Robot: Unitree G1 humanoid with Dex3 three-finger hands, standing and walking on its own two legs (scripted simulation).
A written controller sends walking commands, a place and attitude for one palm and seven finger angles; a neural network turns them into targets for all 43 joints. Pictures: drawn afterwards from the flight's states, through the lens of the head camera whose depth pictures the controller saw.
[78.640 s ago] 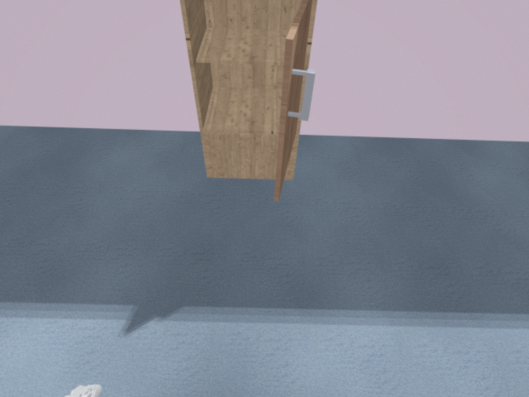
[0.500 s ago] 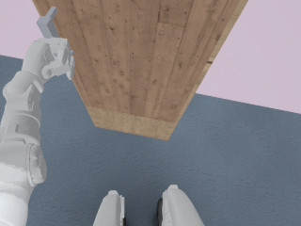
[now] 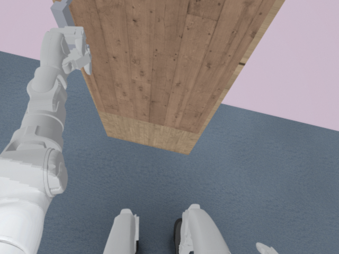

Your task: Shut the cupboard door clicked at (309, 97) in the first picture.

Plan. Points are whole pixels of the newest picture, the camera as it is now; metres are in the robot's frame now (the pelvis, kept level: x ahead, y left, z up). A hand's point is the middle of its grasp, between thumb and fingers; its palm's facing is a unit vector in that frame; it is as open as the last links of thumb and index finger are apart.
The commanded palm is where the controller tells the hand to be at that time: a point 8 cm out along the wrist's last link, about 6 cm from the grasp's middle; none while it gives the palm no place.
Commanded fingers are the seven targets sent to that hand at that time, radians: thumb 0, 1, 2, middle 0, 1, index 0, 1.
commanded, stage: pull the fist back off the door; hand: left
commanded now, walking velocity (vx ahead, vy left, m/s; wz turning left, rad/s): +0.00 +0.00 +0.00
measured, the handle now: (75, 31) +0.60 +0.20 +0.09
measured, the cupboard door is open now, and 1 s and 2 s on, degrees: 0 0 0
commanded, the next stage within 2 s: draw the hand back to the body in 0.68 s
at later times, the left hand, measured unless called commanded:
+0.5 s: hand (93, 68) +0.50 +0.15 +0.08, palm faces -0.10 -0.99 -0.03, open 3.1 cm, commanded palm +0.46 +0.21 +0.09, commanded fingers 0.00 0.90 0.90 -1.30 -1.50 -1.30 -1.50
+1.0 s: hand (78, 85) +0.43 +0.16 +0.12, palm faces -0.12 -0.99 -0.03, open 3.1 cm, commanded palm +0.39 +0.22 +0.13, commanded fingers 0.00 0.90 0.90 -1.30 -1.50 -1.30 -1.50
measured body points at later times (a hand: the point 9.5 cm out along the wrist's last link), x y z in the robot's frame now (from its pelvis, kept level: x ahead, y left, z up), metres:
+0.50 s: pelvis +0.03 +0.00 +0.03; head +0.15 +0.00 +0.46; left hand +0.50 +0.20 +0.09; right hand +0.05 -0.27 -0.08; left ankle +0.05 +0.11 -0.63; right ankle +0.07 -0.13 -0.63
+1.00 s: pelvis +0.05 -0.01 +0.05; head +0.12 -0.01 +0.49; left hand +0.43 +0.22 +0.13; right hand +0.19 -0.25 -0.05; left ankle +0.05 +0.11 -0.63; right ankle +0.07 -0.13 -0.63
